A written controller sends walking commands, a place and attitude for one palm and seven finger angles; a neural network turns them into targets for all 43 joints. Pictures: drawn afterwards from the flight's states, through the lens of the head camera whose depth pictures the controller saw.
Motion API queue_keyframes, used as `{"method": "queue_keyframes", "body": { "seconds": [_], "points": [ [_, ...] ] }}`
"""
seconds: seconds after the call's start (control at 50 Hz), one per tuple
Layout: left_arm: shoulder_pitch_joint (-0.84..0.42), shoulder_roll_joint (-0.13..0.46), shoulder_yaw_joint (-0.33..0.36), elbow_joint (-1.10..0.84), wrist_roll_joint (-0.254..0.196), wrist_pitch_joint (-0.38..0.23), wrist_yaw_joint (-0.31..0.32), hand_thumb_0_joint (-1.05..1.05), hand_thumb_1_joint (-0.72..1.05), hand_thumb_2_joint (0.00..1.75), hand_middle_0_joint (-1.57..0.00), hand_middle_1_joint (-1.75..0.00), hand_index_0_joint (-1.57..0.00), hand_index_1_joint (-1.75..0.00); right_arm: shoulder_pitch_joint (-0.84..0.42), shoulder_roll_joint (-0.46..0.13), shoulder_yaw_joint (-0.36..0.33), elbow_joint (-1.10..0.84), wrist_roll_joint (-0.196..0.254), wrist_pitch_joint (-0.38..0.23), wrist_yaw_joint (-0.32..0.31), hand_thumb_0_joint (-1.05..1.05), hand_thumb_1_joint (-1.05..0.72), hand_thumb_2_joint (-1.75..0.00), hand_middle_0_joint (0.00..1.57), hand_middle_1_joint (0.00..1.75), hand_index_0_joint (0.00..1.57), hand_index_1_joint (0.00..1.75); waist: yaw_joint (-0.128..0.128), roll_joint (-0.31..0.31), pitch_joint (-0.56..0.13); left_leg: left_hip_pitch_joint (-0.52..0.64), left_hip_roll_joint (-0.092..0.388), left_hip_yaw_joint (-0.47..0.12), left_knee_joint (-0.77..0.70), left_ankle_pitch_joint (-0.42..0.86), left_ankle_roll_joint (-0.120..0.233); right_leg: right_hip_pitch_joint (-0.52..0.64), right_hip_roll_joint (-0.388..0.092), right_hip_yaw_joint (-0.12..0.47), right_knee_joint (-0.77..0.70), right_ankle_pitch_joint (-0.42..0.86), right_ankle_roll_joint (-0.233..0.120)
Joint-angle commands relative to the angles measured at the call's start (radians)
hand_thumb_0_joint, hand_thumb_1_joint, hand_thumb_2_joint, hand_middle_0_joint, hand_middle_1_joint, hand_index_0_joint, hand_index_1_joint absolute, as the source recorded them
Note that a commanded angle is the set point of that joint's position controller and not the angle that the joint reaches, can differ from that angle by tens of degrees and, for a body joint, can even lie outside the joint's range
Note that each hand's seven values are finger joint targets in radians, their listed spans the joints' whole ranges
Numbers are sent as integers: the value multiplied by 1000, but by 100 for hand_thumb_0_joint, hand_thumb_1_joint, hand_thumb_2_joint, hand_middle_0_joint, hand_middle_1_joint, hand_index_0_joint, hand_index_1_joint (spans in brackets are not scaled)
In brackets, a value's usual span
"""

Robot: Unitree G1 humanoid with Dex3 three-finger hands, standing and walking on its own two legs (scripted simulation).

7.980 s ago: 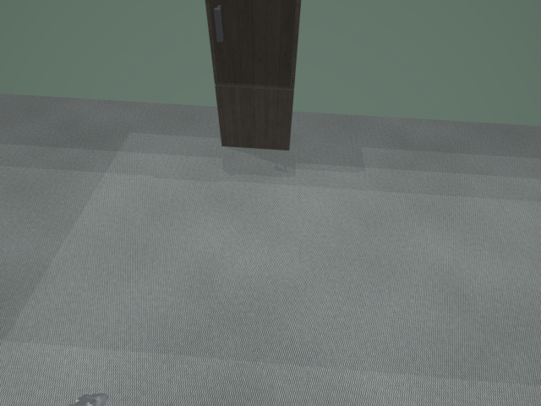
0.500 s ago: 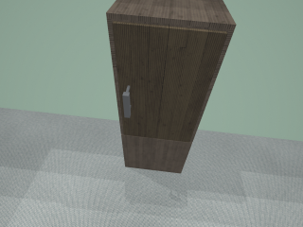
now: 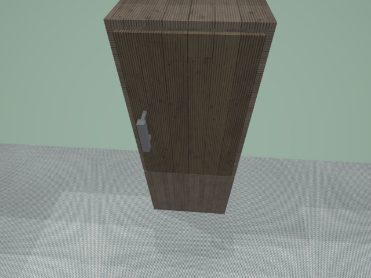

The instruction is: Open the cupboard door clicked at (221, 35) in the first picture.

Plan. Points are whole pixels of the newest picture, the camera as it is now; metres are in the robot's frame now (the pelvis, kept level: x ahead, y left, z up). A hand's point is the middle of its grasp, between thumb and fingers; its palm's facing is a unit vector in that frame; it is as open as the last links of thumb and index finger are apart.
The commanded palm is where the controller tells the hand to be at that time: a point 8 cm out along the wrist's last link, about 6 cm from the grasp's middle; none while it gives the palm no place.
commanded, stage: come to a stop and stand still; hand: left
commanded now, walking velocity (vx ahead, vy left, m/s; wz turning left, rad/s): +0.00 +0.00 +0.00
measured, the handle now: (145, 131) +0.56 +0.17 -0.05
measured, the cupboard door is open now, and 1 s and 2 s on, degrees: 0 0 0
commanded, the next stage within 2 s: look again from close up in 0.56 s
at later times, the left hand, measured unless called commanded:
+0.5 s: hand out of the picture +0.02 +0.17 -0.17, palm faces +0.02 -0.98 -0.22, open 7.3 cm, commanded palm none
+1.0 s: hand out of the picture +0.01 +0.17 -0.17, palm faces +0.02 -0.98 -0.22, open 7.3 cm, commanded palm none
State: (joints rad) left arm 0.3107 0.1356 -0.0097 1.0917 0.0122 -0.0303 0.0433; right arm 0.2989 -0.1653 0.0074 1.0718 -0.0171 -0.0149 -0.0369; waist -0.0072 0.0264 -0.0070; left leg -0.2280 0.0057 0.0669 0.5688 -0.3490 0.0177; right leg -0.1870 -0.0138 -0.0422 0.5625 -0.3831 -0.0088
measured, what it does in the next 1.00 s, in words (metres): stands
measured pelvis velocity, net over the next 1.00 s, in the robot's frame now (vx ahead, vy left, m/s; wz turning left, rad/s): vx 0.00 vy -0.02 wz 0.00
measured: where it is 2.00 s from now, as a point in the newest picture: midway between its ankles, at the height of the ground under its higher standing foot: outside the picture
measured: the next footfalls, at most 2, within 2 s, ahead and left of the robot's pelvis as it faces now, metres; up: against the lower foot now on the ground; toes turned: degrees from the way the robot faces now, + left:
none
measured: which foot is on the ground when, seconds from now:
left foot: down 0.00-1.00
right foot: down 0.00-1.00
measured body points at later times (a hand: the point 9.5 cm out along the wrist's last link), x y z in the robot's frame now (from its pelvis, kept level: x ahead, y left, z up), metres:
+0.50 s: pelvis +0.01 -0.02 +0.01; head +0.02 -0.02 +0.46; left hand +0.02 +0.22 -0.15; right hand +0.03 -0.25 -0.15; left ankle -0.03 +0.11 -0.73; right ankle -0.05 -0.11 -0.73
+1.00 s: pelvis +0.00 -0.02 +0.01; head +0.01 -0.02 +0.46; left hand +0.01 +0.22 -0.15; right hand +0.02 -0.25 -0.15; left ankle -0.03 +0.11 -0.73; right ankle -0.05 -0.11 -0.73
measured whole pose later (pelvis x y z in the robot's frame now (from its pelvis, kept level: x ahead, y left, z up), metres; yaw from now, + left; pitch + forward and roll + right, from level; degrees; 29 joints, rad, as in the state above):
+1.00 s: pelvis +0.00 -0.02 +0.01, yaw +0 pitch +0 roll +1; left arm 0.26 0.19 0.00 1.10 0.01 -0.02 0.03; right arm 0.22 -0.17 0.01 1.13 -0.01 -0.02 -0.03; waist 0.01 -0.02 0.03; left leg -0.16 0.02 0.06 0.43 -0.27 -0.01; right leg -0.13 0.01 -0.05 0.44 -0.31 -0.04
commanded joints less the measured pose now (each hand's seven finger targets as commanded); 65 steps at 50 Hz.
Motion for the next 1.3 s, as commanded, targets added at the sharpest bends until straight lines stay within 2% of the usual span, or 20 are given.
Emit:
{"method": "queue_keyframes", "body": {
  "seconds": [0.0, 0.04, 0.16, 0.24, 0.32, 0.38, 0.5, 0.56, 0.6, 0.64, 0.9, 0.94, 1.22, 1.24, 1.26, 1.28],
  "points": [
    [58, 122, 26, -34, 4, -12, 10, 0, 90, 90, -20, -30, -20, -30, 39, -63, -13, -21, 2, -25, 1, 0, -90, -90, 20, 30, 20, 30, 3, -48, 40, 20, 89, -77, -94, 387, 18, 16, -92, 79, -81, 491, -37],
    [50, 134, 29, -35, 1, -7, 9, 0, 90, 90, -20, -30, -20, -30, 28, -70, -11, -14, 2, -23, 0, 0, -90, -90, 20, 30, 20, 30, 7, -26, 43, 24, 90, -73, -104, 374, 15, 22, -93, 84, -88, 477, -37],
    [28, 154, 36, -48, 2, -5, 7, 0, 90, 90, -20, -30, -20, -30, 8, -83, -14, -9, 2, -20, -2, 0, -90, -90, 20, 30, 20, 30, 8, -40, 17, 48, 91, -64, -111, 398, 9, 59, -102, 84, -98, 564, -39],
    [19, 165, 35, -51, 1, -3, 6, 0, 90, 90, -20, -30, -20, -30, -12, -90, -16, -6, 3, -16, -2, 0, -90, -90, 20, 30, 20, 30, 10, -37, 27, 58, 92, -61, -118, 374, 7, 55, -105, 92, -118, 562, -39],
    [11, 171, 38, -55, 2, -2, 5, 0, 90, 90, -20, -30, -20, -30, -13, -98, -16, -1, 4, -16, -3, 0, -90, -90, 20, 30, 20, 30, 9, -37, 9, 71, 96, -63, -126, 394, 7, 70, -102, 91, -122, 567, -39],
    [4, 171, 37, -53, 1, 0, 3, 0, 90, 90, -20, -30, -20, -30, -22, -104, -17, 2, 4, -15, -4, 0, -90, -90, 20, 30, 20, 30, 9, -19, 25, 83, 101, -66, -142, 377, 7, 49, -101, 92, -138, 512, -38],
    [3, 168, 36, -42, 3, 1, -1, 0, 90, 90, -20, -30, -20, -30, -26, -101, -17, 11, 4, -15, -3, 0, -90, -90, 20, 30, 20, 30, 11, -29, 41, 82, 103, -71, -156, 341, 11, 37, -97, 92, -161, 448, -37],
    [5, 172, 36, -39, 1, 0, -3, 0, 90, 90, -20, -30, -20, -30, -25, -108, -18, 11, 4, -17, -3, 0, -90, -90, 20, 30, 20, 30, 11, -21, 27, 89, 104, -73, -163, 347, 11, 40, -99, 96, -162, 442, -38],
    [6, 171, 37, -35, 3, -1, -2, 0, 90, 90, -20, -30, -20, -30, -27, -103, -17, 16, 5, -17, -3, 0, -90, -90, 20, 30, 20, 30, 12, -44, 33, 82, 104, -70, -162, 345, 11, 47, -98, 91, -166, 454, -36],
    [8, 176, 36, -32, 1, -1, -4, 0, 90, 90, -20, -30, -20, -30, -33, -111, -18, 16, 5, -17, -3, 0, -90, -90, 20, 30, 20, 30, 15, -25, 31, 85, 102, -72, -165, 335, 10, 43, -102, 98, -170, 448, -38],
    [-2, 182, 36, -28, 1, -3, -6, 0, 90, 90, -20, -30, -20, -30, -38, -114, -20, 28, 5, -18, -2, 0, -90, -90, 20, 30, 20, 30, 17, -38, 48, 77, 106, -79, -185, 315, 10, 33, -103, 97, -189, 404, -36],
    [-7, 187, 37, -28, 1, -3, -7, 0, 90, 90, -20, -30, -20, -30, -40, -123, -21, 26, 4, -20, -1, 0, -90, -90, 20, 30, 20, 30, 15, -16, 35, 84, 107, -82, -187, 330, 10, 35, -102, 101, -187, 398, -36],
    [-28, 200, 38, -26, 1, -5, -10, 0, 90, 90, -20, -30, -20, -30, -55, -142, -23, 27, 4, -22, 0, 0, -90, -90, 20, 30, 20, 30, 17, -32, 35, 88, 111, -88, -204, 326, 9, 33, -107, 99, -200, 385, -35],
    [78, 153, 29, 4, 10, -19, 37, 0, 90, 90, -20, -30, -20, -30, -117, -129, -25, -44, 15, -22, 9, 0, -90, -90, 20, 30, 20, 30, 40, -39, 72, 2, 99, -24, 44, 345, -21, 13, -172, 173, -192, 847, 29],
    [-690, 443, 221, -1469, -184, -237, 11, 0, 88, 89, -20, -32, -20, -32, -77, -281, -49, -365, 67, -165, -30, 0, -90, -90, 20, 30, 20, 30, -73, 121, -402, 248, -13, -48, -117, 508, 17, 98, -70, 75, -90, 781, -26],
    [-179, 354, 204, -1183, -108, -201, 27, 0, 85, 88, -20, -33, -20, -33, -123, -210, -39, -332, 42, -248, -62, 0, -90, -90, 20, 30, 20, 30, 31, 269, -403, 352, 31, -51, -130, 702, 29, 48, -8, 38, -21, 542, -42]
  ]
}}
